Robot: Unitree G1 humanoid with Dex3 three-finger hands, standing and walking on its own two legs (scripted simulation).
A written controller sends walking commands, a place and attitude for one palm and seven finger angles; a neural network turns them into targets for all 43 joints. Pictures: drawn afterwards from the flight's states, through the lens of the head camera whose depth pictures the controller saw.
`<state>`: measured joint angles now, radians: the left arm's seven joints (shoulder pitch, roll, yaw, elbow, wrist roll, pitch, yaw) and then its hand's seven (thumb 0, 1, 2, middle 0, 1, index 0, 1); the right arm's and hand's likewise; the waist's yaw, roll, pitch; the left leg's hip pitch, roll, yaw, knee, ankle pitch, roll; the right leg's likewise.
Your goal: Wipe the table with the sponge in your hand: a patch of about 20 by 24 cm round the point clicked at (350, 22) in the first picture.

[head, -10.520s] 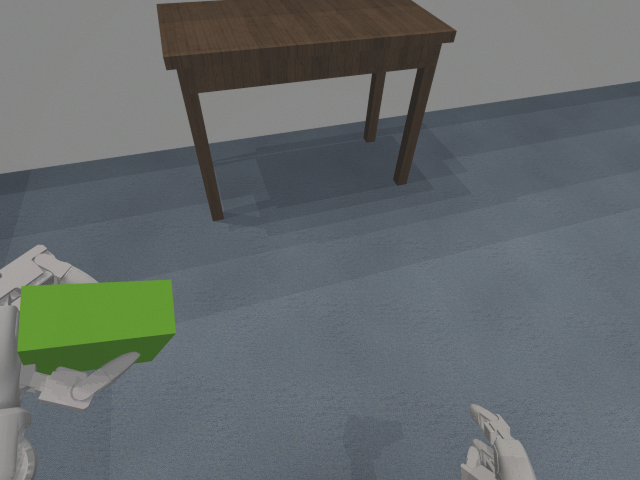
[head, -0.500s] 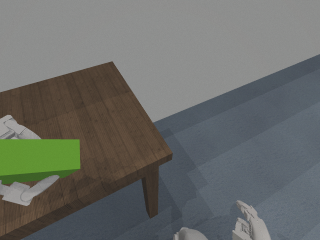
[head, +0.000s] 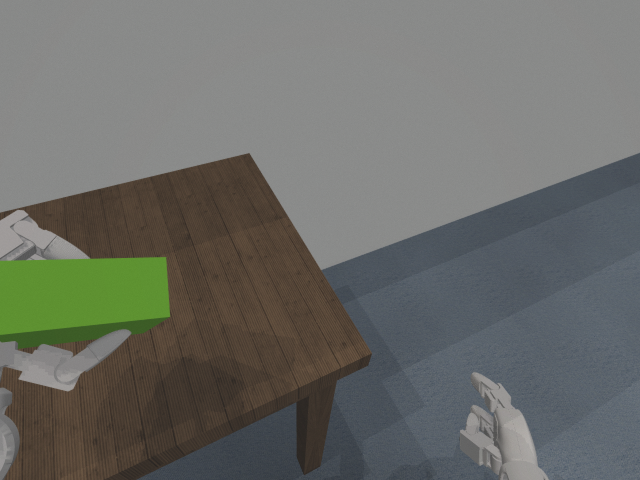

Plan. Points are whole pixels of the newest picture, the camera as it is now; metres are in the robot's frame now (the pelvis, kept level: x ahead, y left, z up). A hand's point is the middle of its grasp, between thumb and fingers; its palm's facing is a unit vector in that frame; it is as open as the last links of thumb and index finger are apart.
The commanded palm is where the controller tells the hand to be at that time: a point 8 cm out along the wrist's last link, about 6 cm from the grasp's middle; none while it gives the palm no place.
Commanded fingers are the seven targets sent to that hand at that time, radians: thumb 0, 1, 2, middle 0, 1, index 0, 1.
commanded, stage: come to a stop and stand still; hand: left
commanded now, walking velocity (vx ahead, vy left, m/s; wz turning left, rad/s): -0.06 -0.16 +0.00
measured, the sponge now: (108, 303) +0.22 +0.21 +0.18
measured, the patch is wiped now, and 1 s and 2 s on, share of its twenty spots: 0.00 0.00 0.00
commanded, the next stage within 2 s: look again from close up in 1.50 s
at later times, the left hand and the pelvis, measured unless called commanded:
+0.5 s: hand (25, 253) +0.25 +0.29 +0.20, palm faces +0.46 -0.74 -0.49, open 9.4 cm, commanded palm +0.17 +0.29 +0.18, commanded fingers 0.00 0.10 1.30 -1.20 -1.60 -1.20 -1.60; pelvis +0.01 +0.01 +0.00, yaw +1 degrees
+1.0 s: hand (4, 270) +0.24 +0.31 +0.19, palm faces +0.42 -0.85 -0.31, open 9.4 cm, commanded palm +0.19 +0.34 +0.18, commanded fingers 0.00 0.10 1.30 -1.20 -1.60 -1.20 -1.60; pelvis +0.03 +0.06 +0.01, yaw +0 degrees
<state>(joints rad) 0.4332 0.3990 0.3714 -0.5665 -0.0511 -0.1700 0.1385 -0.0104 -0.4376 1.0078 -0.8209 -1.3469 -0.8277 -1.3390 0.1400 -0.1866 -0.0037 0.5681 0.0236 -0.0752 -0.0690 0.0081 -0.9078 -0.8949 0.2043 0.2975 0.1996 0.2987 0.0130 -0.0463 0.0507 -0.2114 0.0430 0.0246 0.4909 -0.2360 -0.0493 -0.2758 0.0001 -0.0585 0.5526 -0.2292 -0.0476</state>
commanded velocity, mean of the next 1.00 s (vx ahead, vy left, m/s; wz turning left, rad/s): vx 0.00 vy -0.02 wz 0.00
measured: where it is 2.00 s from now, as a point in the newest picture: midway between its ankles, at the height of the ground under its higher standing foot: outside the picture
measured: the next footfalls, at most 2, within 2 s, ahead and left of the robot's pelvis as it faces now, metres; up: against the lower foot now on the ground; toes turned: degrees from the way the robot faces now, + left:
none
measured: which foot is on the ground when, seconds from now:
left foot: down 0.00-1.00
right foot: down 0.00-1.00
